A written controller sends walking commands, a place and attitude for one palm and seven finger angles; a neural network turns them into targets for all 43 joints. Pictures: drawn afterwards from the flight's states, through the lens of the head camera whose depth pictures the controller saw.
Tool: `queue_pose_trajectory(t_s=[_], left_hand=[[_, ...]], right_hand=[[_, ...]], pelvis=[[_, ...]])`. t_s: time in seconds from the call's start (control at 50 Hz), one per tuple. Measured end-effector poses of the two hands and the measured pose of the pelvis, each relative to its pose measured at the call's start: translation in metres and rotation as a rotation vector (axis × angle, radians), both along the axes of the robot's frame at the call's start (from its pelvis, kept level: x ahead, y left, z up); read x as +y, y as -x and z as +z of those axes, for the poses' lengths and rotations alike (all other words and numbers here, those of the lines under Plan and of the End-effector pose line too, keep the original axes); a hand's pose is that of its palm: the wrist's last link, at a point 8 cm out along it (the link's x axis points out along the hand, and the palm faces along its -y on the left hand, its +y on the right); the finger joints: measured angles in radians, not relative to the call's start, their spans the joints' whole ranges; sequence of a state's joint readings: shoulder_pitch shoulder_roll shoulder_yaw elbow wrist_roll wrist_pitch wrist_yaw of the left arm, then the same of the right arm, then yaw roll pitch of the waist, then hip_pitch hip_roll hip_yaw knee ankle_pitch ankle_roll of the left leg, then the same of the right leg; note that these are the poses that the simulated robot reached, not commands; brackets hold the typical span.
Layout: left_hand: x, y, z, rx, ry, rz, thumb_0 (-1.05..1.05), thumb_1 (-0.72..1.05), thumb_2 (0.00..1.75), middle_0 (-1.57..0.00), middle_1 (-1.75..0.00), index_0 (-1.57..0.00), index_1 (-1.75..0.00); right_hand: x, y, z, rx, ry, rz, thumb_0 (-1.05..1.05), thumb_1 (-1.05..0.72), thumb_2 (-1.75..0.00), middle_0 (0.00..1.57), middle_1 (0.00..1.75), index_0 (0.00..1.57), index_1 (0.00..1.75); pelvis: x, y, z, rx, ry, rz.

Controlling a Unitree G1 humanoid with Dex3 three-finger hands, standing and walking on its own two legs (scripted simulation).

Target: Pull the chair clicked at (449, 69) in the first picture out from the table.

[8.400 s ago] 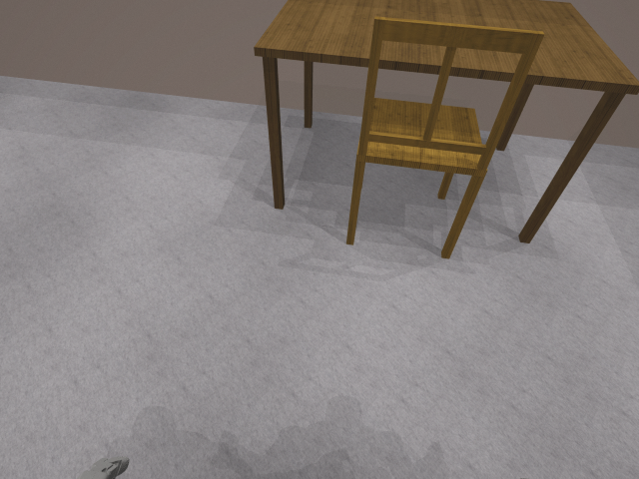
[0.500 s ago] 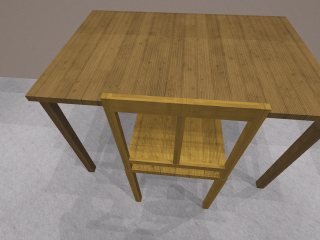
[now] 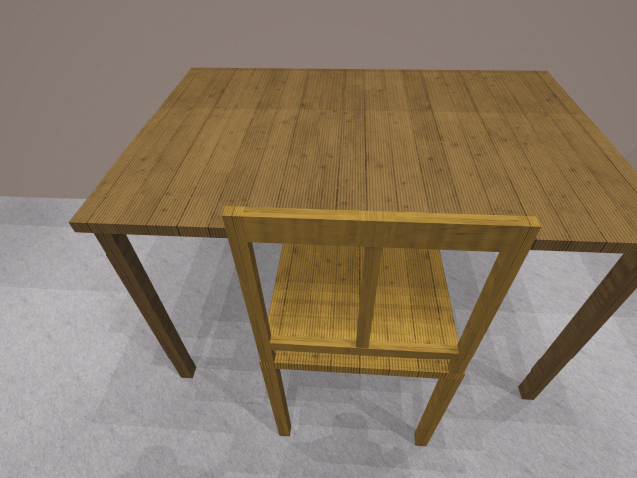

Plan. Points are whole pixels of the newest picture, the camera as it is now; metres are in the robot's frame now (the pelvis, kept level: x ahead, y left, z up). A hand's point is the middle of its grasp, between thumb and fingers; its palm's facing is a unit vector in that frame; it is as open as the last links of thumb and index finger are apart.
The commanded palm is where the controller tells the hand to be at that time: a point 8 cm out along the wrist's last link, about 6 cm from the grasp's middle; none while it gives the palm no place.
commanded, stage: come to a stop and stand still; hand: left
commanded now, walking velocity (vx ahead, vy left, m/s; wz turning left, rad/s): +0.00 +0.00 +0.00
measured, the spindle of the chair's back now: (367, 300) +0.43 -0.06 -0.07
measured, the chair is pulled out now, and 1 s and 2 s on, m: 0.00 0.00 0.00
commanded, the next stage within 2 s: look again from close up in 0.74 s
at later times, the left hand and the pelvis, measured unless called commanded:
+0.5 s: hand out of the picture +0.05 +0.22 -0.17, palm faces +0.01 -0.98 -0.19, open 7.3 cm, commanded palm none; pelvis +0.03 +0.05 +0.00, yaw -1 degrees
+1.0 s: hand out of the picture +0.03 +0.22 -0.17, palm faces +0.01 -0.98 -0.19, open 7.4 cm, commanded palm none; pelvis +0.03 +0.04 +0.01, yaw -1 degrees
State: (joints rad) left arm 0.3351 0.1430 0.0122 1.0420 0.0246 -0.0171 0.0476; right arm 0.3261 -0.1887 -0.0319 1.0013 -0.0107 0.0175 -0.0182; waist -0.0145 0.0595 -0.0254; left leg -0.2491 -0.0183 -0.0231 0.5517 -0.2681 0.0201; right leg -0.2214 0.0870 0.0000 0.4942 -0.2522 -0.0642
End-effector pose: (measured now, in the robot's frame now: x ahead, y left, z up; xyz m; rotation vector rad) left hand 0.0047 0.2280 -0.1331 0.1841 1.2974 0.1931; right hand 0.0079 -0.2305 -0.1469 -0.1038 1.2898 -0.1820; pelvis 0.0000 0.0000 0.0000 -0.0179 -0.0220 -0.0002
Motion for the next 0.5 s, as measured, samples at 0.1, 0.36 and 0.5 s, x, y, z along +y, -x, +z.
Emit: queue_pose_trajectory(t_s=[0.1, 0.36, 0.5], left_hand=[[0.027, -0.024, 0.004, -0.033, -0.02, -0.027, 0.01, 0.9, 0.9, -0.2, -0.3, -0.2, -0.3], [0.039, -0.045, -0.002, 0.001, 0.029, -0.039, 0.0, 0.91, 0.9, -0.2, -0.3, -0.2, -0.3], [0.04, -0.038, -0.01, 0.047, 0.053, -0.022, 0.01, 0.92, 0.9, -0.2, -0.3, -0.2, -0.3]], right_hand=[[0.032, 0.017, -0.003, 0.036, -0.038, -0.005, 0.01, -0.92, -0.9, 0.19, 0.3, 0.2, 0.3], [0.066, 0.008, 0.003, 0.092, -0.038, 0.003, 0.01, -0.91, -0.89, 0.2, 0.3, 0.2, 0.3], [0.055, -0.02, 0.009, 0.054, 0.018, 0.019, 0.01, -0.91, -0.9, 0.2, 0.3, 0.2, 0.3]], pelvis=[[0.019, -0.005, 0.0, 0.012, -0.018, -0.014], [0.044, -0.021, 0.003, 0.029, -0.023, -0.023], [0.048, -0.03, 0.003, 0.016, -0.018, -0.023]])
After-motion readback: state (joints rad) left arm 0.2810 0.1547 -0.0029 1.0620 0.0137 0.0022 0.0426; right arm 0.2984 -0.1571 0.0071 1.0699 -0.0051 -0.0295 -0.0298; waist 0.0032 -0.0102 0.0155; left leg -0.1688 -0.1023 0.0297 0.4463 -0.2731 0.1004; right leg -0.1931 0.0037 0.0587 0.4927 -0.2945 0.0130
